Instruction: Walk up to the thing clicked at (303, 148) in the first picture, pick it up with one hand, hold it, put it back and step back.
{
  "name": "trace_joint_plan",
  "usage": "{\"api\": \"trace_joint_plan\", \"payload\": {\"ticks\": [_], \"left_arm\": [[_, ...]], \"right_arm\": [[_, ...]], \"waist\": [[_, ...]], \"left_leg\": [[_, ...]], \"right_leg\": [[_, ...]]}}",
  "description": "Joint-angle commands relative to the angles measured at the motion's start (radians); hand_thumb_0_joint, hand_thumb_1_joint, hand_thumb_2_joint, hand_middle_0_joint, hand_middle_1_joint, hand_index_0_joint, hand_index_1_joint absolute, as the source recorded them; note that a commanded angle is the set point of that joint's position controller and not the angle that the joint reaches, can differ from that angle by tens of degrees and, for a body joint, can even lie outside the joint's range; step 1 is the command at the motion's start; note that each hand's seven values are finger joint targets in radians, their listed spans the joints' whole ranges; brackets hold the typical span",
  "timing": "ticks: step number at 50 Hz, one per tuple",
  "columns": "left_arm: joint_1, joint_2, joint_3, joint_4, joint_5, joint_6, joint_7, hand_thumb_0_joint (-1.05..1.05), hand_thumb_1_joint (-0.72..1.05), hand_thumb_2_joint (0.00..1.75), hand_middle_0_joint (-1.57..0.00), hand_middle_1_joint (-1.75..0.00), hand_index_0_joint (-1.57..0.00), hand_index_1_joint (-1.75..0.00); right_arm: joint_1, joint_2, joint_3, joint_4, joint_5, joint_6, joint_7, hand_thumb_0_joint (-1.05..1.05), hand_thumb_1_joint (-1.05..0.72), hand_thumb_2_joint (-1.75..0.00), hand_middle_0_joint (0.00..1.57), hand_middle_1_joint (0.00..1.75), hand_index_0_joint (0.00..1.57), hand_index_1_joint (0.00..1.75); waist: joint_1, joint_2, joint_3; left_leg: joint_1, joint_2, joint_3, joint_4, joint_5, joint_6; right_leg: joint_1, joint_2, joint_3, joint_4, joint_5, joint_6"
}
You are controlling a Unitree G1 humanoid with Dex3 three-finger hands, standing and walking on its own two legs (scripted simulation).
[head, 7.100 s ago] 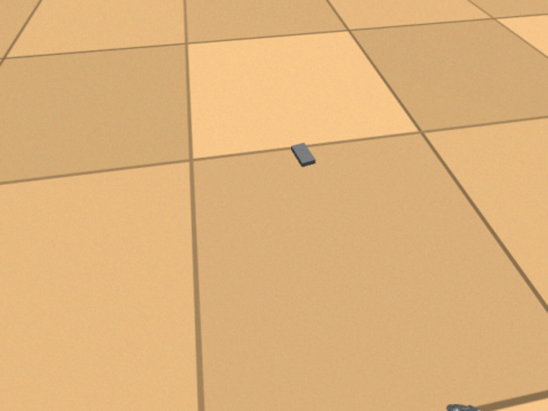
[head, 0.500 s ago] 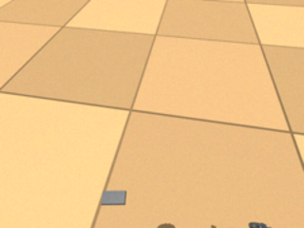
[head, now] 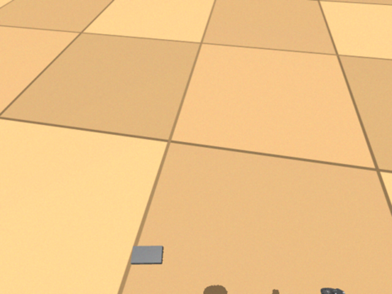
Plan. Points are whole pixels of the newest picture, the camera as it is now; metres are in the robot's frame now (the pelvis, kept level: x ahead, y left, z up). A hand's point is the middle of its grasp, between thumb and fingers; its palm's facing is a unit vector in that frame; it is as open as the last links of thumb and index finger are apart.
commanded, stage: stand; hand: left
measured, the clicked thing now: (147, 254) +0.38 +0.25 -0.77
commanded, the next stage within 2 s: none
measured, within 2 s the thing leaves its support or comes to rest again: neither
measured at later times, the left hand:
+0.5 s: hand out of the picture +0.06 +0.25 -0.16, palm faces -0.02 -0.94 -0.35, open 7.4 cm
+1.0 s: hand out of the picture +0.06 +0.26 -0.16, palm faces -0.03 -0.94 -0.35, open 7.4 cm
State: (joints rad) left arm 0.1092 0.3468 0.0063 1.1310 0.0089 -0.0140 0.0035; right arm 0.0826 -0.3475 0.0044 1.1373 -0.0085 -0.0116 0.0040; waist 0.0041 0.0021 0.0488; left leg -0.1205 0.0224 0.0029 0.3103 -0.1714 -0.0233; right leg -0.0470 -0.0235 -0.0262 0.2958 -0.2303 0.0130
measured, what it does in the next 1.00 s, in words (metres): stands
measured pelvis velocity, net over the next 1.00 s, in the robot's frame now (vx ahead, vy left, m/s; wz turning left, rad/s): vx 0.00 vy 0.00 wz -0.01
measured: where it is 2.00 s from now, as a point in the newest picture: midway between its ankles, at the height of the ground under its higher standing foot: outside the picture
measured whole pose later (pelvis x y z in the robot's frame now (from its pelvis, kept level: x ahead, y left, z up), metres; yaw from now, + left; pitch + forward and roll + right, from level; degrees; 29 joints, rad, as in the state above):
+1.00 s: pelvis +0.00 +0.00 +0.00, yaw +0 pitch -1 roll +0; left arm 0.13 0.35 0.00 1.12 0.01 -0.02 0.00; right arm 0.11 -0.35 0.00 1.14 -0.01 -0.01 0.01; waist 0.00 -0.01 0.05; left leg -0.12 0.02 0.01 0.31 -0.17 -0.02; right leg -0.05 -0.03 -0.02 0.29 -0.22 0.02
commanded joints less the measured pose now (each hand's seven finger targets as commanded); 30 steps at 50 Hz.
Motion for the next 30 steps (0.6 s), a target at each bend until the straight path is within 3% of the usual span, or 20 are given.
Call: {"api": "trace_joint_plan", "payload": {"ticks": [1, 3, 11, 19, 26, 30], "left_arm": [[-0.023, 0.212, 0.039, -0.057, 0.0, -0.017, 0.011, 0.0, 0.9, 0.9, -0.2, -0.3, -0.2, -0.3], [-0.034, 0.215, 0.04, -0.059, 0.0, -0.016, 0.011, 0.0, 0.9, 0.9, -0.2, -0.3, -0.2, -0.3], [-0.022, 0.214, 0.038, -0.06, -0.002, -0.019, 0.01, 0.0, 0.9, 0.9, -0.2, -0.3, -0.2, -0.3], [-0.027, 0.219, 0.038, -0.067, 0.0, -0.018, 0.009, 0.0, 0.9, 0.9, -0.2, -0.3, -0.2, -0.3], [-0.017, 0.213, 0.036, -0.059, 0.001, -0.014, 0.007, 0.0, 0.9, 0.9, -0.2, -0.3, -0.2, -0.3], [-0.012, 0.215, 0.036, -0.062, 0.001, -0.018, 0.008, 0.0, 0.9, 0.9, -0.2, -0.3, -0.2, -0.3]], "right_arm": [[-0.038, -0.217, -0.039, -0.056, 0.002, -0.018, -0.016, 0.0, -0.9, -0.9, 0.2, 0.3, 0.2, 0.3], [-0.032, -0.21, -0.037, -0.057, 0.002, -0.015, -0.016, 0.0, -0.9, -0.9, 0.2, 0.3, 0.2, 0.3], [-0.031, -0.212, -0.038, -0.059, 0.001, -0.017, -0.014, 0.0, -0.9, -0.9, 0.2, 0.3, 0.2, 0.3], [-0.022, -0.21, -0.038, -0.059, 0.0, -0.02, -0.015, 0.0, -0.9, -0.9, 0.2, 0.3, 0.2, 0.3], [-0.031, -0.213, -0.04, -0.055, -0.001, -0.017, -0.013, 0.0, -0.9, -0.9, 0.2, 0.3, 0.2, 0.3], [-0.027, -0.214, -0.043, -0.057, -0.001, -0.021, -0.013, 0.0, -0.9, -0.9, 0.2, 0.3, 0.2, 0.3]], "waist": [[-0.003, -0.001, -0.107], [-0.008, -0.008, -0.092], [-0.006, -0.005, -0.068], [-0.007, 0.01, -0.104], [-0.002, -0.009, -0.04], [-0.002, -0.012, -0.074]], "left_leg": [[0.068, 0.117, -0.079, -0.006, 0.301, 0.036], [0.054, 0.114, -0.078, -0.018, 0.246, 0.036], [0.043, 0.113, -0.081, -0.02, 0.251, 0.031], [0.056, 0.116, -0.078, -0.018, 0.269, 0.034], [0.033, 0.113, -0.09, -0.045, 0.153, 0.035], [0.058, 0.118, -0.09, -0.029, 0.234, 0.038]], "right_leg": [[-0.009, -0.12, 0.069, -0.027, 0.29, -0.023], [-0.016, -0.121, 0.072, -0.036, 0.24, -0.024], [-0.029, -0.12, 0.077, -0.044, 0.24, -0.022], [-0.005, -0.122, 0.079, -0.034, 0.259, -0.028], [-0.06, -0.112, 0.079, -0.055, 0.129, -0.025], [-0.039, -0.118, 0.081, -0.043, 0.208, -0.027]]}}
